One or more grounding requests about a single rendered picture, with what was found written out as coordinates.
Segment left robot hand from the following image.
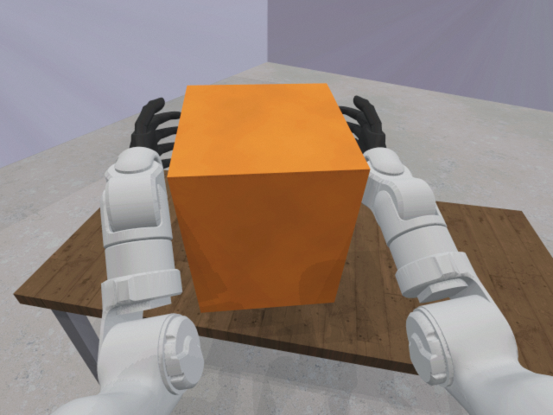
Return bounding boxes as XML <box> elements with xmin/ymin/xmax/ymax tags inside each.
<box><xmin>130</xmin><ymin>98</ymin><xmax>181</xmax><ymax>169</ymax></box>

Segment robot left forearm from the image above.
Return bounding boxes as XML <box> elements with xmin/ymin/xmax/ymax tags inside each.
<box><xmin>97</xmin><ymin>147</ymin><xmax>182</xmax><ymax>385</ymax></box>

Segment robot right forearm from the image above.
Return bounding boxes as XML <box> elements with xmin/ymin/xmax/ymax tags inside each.
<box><xmin>362</xmin><ymin>147</ymin><xmax>518</xmax><ymax>357</ymax></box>

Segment table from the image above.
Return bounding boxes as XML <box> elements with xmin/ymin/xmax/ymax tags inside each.
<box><xmin>14</xmin><ymin>170</ymin><xmax>553</xmax><ymax>383</ymax></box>

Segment robot right upper arm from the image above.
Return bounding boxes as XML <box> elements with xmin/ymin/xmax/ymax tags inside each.
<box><xmin>406</xmin><ymin>295</ymin><xmax>553</xmax><ymax>415</ymax></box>

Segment carton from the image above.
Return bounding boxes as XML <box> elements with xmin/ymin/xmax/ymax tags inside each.
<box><xmin>167</xmin><ymin>83</ymin><xmax>370</xmax><ymax>313</ymax></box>

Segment robot left upper arm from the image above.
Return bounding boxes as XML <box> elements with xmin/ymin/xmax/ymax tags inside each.
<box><xmin>51</xmin><ymin>313</ymin><xmax>204</xmax><ymax>415</ymax></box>

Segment right robot hand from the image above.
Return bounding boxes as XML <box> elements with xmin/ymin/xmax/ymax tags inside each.
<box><xmin>339</xmin><ymin>95</ymin><xmax>386</xmax><ymax>154</ymax></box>

